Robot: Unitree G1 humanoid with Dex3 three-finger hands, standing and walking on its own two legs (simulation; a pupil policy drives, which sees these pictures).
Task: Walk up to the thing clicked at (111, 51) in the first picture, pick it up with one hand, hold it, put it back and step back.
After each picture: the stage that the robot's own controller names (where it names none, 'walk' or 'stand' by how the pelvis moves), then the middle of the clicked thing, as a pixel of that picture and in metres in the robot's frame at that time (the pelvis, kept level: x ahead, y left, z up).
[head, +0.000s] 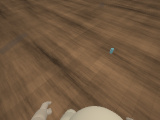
stand; (111, 50) +1.42 -0.47 -0.72
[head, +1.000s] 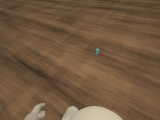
walk; (97, 51) +1.36 -0.05 -0.69
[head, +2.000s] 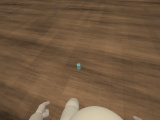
walk; (78, 66) +0.87 +0.24 -0.71
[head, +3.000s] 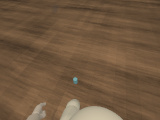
walk; (75, 80) +0.56 +0.22 -0.70
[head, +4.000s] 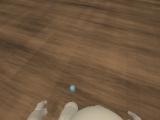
stand; (72, 88) +0.40 +0.18 -0.70
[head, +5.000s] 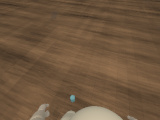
stand; (72, 98) +0.34 +0.18 -0.72
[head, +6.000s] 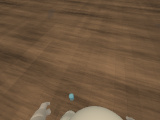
stand; (71, 97) +0.35 +0.19 -0.73
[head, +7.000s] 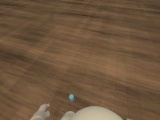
stand; (71, 97) +0.34 +0.20 -0.73
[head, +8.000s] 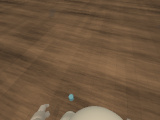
stand; (71, 97) +0.34 +0.19 -0.73
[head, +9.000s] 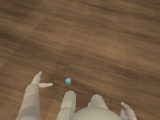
go down; (68, 81) +0.38 +0.19 -0.61
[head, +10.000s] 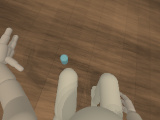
go down; (64, 59) +0.43 +0.22 -0.31
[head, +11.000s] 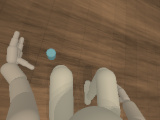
close in; (51, 54) +0.42 +0.24 -0.26
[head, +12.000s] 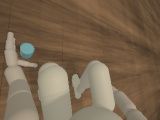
close; (26, 51) +0.41 +0.27 -0.22
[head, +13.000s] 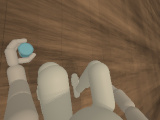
close; (25, 51) +0.40 +0.27 -0.22
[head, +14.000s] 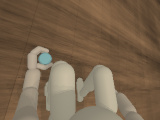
lift; (44, 59) +0.34 +0.24 -0.17
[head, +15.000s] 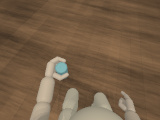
lift; (62, 71) +0.31 +0.18 +0.02
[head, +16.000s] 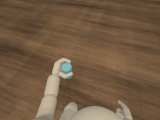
hold; (67, 71) +0.33 +0.16 +0.02
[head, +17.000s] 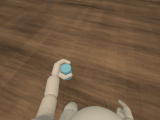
hold; (67, 72) +0.32 +0.17 +0.01
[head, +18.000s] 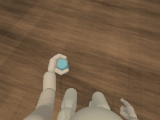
crouch; (63, 66) +0.36 +0.19 -0.04
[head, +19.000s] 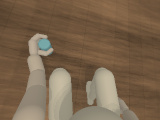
lower; (46, 47) +0.45 +0.25 -0.11
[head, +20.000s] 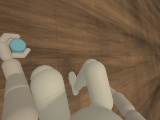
lower; (18, 47) +0.43 +0.27 -0.23
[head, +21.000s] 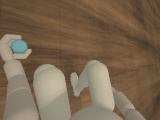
lower; (20, 48) +0.41 +0.28 -0.23
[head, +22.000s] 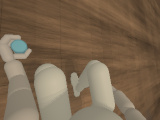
lower; (20, 48) +0.41 +0.29 -0.22
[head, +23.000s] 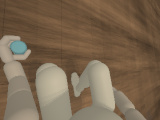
lower; (19, 49) +0.41 +0.29 -0.22
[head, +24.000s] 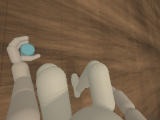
open; (27, 52) +0.41 +0.26 -0.23
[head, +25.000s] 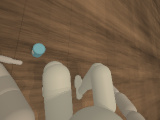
stand; (38, 50) +0.40 +0.25 -0.23
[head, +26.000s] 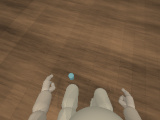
stand; (71, 76) +0.39 +0.18 -0.54
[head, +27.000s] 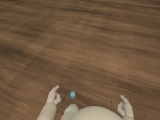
stand; (72, 95) +0.36 +0.17 -0.66
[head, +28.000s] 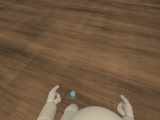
stand; (73, 94) +0.36 +0.17 -0.67
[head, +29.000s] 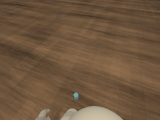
stand; (76, 96) +0.38 +0.15 -0.72
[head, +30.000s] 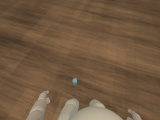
walk; (74, 81) +0.44 +0.14 -0.71
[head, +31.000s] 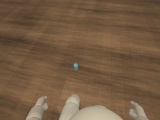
walk; (75, 66) +0.70 +0.23 -0.69
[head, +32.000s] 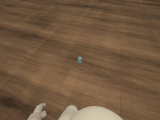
stand; (79, 59) +1.00 +0.21 -0.70
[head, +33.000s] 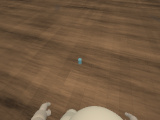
stand; (79, 61) +1.01 +0.20 -0.72
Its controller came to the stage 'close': yes
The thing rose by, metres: 0.72
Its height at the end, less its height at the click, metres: +0.00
